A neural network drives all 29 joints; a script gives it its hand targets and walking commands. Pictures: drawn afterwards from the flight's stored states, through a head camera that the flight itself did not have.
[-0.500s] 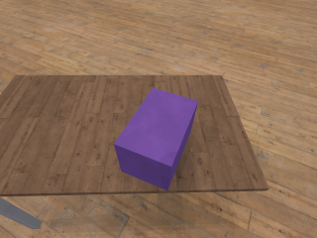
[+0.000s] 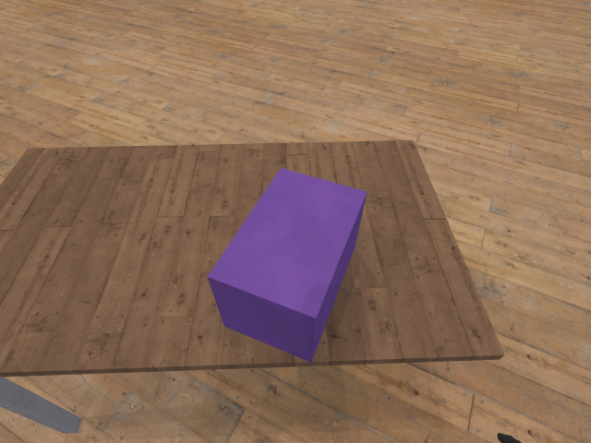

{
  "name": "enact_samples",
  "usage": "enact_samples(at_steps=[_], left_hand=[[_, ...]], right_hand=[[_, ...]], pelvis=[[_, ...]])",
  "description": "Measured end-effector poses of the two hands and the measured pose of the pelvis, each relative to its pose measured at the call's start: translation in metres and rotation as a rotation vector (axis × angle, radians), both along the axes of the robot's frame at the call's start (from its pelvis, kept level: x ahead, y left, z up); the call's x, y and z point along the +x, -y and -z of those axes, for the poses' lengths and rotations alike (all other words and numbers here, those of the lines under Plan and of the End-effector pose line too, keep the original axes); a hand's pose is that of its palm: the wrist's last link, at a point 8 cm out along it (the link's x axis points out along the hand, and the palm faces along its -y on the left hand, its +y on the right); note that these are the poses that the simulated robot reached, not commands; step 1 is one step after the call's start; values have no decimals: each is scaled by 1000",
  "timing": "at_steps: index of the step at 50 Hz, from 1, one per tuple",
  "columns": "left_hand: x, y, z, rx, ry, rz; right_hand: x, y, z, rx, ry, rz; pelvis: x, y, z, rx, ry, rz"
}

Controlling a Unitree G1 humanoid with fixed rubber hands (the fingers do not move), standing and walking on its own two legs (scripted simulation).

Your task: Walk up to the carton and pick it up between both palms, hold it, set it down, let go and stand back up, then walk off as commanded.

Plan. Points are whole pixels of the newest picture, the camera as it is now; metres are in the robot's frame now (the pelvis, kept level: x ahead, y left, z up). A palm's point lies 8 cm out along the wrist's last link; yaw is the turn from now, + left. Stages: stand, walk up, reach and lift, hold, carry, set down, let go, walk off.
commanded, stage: walk up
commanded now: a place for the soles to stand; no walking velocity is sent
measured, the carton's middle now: (295, 259) +0.44 +0.00 -0.06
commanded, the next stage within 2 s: reach and lift in 0.14 s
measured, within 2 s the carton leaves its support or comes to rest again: neither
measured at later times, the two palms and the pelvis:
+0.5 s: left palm (113, 424) +0.19 +0.26 -0.10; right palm out of the picture +0.15 -0.28 -0.10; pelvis -0.01 -0.01 -0.02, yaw +2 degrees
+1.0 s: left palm (75, 423) +0.18 +0.30 -0.07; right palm out of the picture +0.14 -0.19 -0.07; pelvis +0.02 +0.05 -0.01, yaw +0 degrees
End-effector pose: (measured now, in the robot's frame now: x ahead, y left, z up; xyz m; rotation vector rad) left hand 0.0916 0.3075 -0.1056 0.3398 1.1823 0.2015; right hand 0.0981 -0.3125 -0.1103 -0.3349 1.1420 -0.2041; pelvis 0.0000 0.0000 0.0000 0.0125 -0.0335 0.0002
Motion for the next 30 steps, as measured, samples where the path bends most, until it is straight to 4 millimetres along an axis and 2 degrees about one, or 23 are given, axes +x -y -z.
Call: enact_samples(at_steps=[11, 14, 18, 23, 26, 30], left_hand=[[5, 1, 1, 3, -12, 1], [23, 6, 4, 25, -31, -25], [57, 25, 10, -18, 3, -14], [89, 45, 0, -69, 83, 31], [94, 40, -11, -70, 142, 25], [79, 19, -20, -46, 157, -8]], right_hand=[[-18, 4, 0, -5, -9, 17], [-6, 3, 7, 3, 43, 5], [18, -4, 15, 30, 119, 15], [47, -27, -3, 47, 270, 2], [54, -39, -13, 50, 304, -18], [51, -51, -19, 38, 301, -31]], pelvis=[[-6, 2, 1, 0, -6, -1], [-15, 3, 11, -20, 4, -41], [-22, 8, 23, -8, 11, -50], [-17, 10, 23, -11, 8, -34], [-9, 7, 20, -12, 15, -34], [1, -1, 16, -16, 41, -40]])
